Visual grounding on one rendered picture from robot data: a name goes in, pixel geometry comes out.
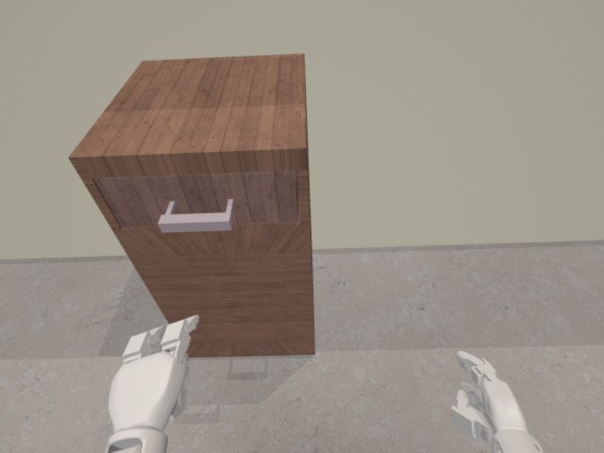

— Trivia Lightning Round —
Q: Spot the handle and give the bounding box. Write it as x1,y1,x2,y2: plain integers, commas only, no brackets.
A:
158,199,234,233

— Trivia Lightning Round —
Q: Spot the cabinet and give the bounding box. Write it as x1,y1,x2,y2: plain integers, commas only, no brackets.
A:
69,54,315,358

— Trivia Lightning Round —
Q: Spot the robot left forearm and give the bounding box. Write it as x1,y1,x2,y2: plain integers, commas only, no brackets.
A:
106,427,168,453

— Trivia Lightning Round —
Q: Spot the drawer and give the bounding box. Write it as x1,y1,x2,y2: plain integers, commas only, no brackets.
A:
95,170,298,227

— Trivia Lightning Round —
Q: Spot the right robot hand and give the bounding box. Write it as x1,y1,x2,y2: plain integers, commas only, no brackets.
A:
451,351,528,445

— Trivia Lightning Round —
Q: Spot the robot right forearm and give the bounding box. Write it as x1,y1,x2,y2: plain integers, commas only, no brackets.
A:
492,429,544,453

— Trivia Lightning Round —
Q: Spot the left robot hand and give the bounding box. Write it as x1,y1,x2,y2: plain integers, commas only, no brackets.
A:
109,314,199,433

